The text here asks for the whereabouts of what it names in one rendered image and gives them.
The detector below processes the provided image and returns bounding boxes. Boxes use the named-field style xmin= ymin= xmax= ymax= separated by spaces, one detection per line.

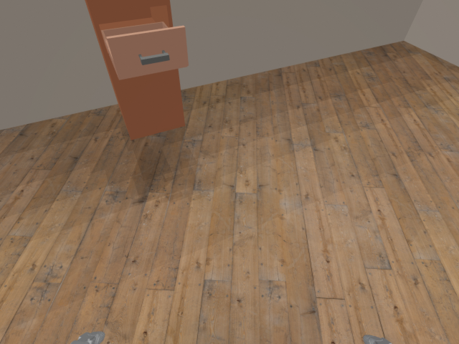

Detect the cabinet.
xmin=85 ymin=0 xmax=185 ymax=140

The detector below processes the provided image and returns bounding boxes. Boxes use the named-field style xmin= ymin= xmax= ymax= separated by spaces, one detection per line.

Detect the drawer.
xmin=101 ymin=21 xmax=189 ymax=80

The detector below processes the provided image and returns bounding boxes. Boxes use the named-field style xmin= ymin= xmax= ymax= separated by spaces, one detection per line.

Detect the handle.
xmin=138 ymin=50 xmax=170 ymax=65

